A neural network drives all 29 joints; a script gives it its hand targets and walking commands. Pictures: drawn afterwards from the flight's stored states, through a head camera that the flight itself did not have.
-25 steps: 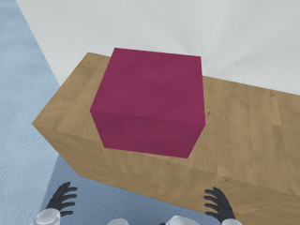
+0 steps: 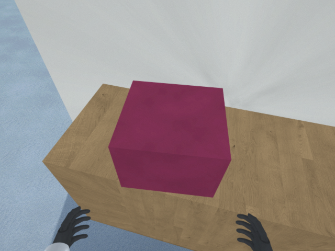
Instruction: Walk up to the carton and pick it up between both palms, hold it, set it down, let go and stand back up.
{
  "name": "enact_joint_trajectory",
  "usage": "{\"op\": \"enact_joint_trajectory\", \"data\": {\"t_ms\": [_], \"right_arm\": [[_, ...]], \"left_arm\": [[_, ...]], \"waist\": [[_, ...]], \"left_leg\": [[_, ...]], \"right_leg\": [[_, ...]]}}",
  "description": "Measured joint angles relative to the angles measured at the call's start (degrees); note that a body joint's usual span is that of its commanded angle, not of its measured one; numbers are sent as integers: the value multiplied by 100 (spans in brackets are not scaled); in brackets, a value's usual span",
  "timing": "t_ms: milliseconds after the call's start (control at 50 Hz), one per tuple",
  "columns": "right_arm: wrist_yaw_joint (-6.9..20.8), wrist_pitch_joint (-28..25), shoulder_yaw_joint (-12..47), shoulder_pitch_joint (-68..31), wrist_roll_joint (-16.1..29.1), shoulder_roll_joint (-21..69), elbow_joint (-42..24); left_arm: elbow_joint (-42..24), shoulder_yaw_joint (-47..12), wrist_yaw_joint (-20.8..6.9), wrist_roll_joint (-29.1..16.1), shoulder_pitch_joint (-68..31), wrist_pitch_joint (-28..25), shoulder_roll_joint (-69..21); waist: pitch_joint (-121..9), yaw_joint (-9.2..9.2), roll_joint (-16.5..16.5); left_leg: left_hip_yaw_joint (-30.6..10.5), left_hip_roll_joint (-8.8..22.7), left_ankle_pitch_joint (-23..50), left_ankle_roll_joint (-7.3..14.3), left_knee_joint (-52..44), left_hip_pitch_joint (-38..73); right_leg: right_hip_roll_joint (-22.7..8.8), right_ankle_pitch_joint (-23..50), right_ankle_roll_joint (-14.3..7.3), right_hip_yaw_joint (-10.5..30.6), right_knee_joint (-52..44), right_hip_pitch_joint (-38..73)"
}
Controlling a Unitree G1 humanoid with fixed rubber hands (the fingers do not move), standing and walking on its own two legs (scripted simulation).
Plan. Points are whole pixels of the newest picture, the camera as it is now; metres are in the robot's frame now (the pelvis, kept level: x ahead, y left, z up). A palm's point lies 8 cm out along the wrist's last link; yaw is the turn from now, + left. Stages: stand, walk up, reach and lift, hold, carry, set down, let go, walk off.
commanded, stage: reach and lift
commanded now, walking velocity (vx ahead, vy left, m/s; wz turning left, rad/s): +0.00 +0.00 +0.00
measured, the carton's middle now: (171, 137) +0.46 +0.02 -0.03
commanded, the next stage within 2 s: none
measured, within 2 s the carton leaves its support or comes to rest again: neither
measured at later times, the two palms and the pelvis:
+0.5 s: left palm (57, 230) +0.18 +0.28 -0.05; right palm (260, 240) +0.18 -0.20 -0.06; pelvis +0.01 +0.03 +0.00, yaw +0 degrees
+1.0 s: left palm (63, 203) +0.24 +0.28 -0.03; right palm (260, 215) +0.23 -0.21 -0.04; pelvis -0.01 +0.03 -0.02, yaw +0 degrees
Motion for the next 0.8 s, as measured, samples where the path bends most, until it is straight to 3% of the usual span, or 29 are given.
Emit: {"op": "enact_joint_trajectory", "data": {"t_ms": [340,800], "right_arm": [[225,-1006,-61,-54,513,-272,561],[449,-1774,-24,-880,1217,-618,1082]], "left_arm": [[404,-345,-4,-363,202,-1542,-23],[1143,-858,187,-1035,-607,-2865,63]], "waist": [[-163,6,139],[-348,-91,281]], "left_leg": [[49,-72,-185,147,121,124],[61,-122,-486,239,875,-478]], "right_leg": [[-65,-46,162,60,-80,208],[-150,-287,251,86,602,-367]]}}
